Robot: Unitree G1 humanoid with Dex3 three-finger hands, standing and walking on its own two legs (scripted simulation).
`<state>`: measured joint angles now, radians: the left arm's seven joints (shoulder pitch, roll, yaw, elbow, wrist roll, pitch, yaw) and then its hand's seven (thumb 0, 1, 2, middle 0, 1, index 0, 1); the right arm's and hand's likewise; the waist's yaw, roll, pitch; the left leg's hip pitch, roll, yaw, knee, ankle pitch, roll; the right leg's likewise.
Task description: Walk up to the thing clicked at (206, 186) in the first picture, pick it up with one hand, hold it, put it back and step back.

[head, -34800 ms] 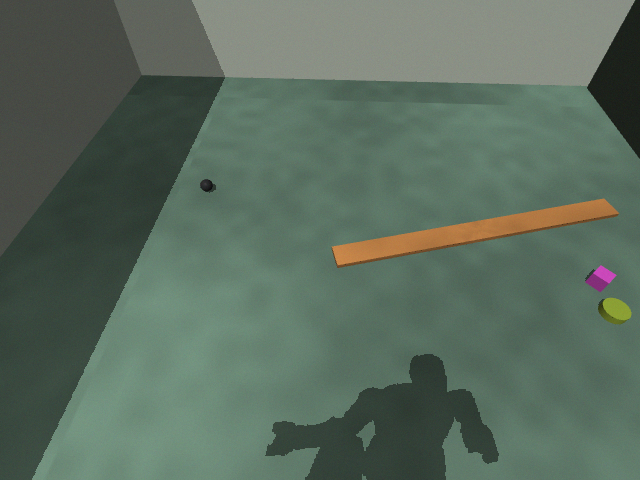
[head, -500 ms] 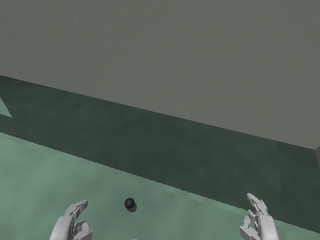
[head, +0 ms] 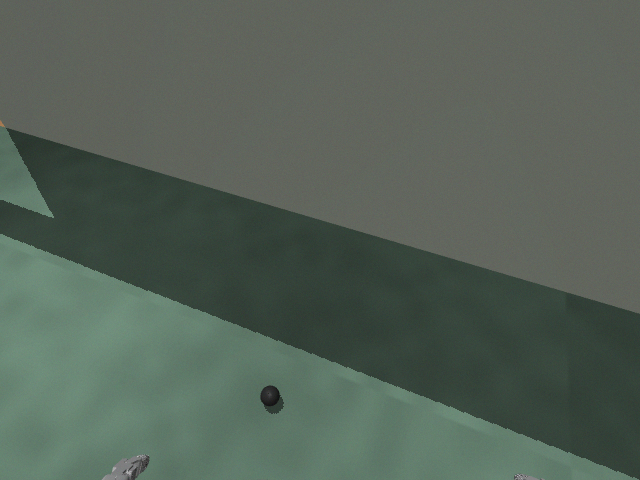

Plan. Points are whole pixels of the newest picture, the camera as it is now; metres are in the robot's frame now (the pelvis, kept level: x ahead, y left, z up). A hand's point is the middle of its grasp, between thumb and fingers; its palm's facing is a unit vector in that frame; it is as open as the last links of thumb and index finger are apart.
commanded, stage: stand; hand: left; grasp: from above
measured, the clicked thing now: (270, 395) +0.45 +0.18 -0.72
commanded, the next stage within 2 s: none
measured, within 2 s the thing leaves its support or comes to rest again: neither
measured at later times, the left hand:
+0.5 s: hand out of the picture +0.03 +0.24 -0.14, palm faces +0.05 -0.94 -0.34, open 7.4 cm
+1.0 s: hand out of the picture +0.06 +0.23 -0.13, palm faces +0.03 -0.94 -0.33, open 7.4 cm
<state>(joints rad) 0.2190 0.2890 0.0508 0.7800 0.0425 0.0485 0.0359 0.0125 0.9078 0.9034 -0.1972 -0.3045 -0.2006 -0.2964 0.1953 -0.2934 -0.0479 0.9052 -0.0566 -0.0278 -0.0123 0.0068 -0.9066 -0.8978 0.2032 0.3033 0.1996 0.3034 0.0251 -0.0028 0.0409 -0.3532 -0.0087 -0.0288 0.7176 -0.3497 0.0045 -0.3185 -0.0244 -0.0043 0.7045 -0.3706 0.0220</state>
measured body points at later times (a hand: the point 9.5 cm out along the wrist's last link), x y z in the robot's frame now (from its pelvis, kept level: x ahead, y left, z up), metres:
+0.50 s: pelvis +0.00 +0.00 +0.03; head +0.00 +0.00 +0.48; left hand +0.03 +0.29 -0.11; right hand +0.07 -0.28 -0.12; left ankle +0.02 +0.12 -0.72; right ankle +0.00 -0.13 -0.72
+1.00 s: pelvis +0.01 -0.01 +0.03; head +0.02 -0.01 +0.48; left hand +0.06 +0.28 -0.11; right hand +0.07 -0.30 -0.11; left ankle +0.02 +0.12 -0.72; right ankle +0.00 -0.13 -0.72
